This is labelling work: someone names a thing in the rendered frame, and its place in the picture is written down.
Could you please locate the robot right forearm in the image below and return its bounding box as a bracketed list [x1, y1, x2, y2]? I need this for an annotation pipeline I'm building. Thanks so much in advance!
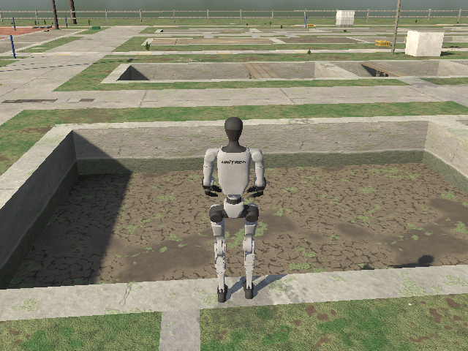
[256, 177, 266, 192]

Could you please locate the robot left forearm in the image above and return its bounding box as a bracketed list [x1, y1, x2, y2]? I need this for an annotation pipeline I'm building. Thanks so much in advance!
[202, 176, 212, 192]

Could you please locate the left robot shin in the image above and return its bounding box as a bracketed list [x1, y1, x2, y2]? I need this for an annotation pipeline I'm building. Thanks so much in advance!
[214, 243, 226, 292]

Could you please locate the robot left hand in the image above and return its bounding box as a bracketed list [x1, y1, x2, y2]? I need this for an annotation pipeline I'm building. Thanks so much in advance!
[205, 185, 222, 197]

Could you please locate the robot right upper arm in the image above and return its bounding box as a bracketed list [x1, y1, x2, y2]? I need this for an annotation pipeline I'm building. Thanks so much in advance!
[249, 148, 265, 187]

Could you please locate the humanoid robot torso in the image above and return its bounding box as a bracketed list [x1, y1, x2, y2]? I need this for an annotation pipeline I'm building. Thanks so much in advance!
[216, 146, 251, 219]

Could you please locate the robot left upper arm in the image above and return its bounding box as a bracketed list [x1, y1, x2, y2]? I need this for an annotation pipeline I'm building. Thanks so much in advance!
[203, 148, 219, 186]

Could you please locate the robot right hand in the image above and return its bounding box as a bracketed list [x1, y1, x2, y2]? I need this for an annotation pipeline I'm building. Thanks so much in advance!
[246, 186, 263, 197]

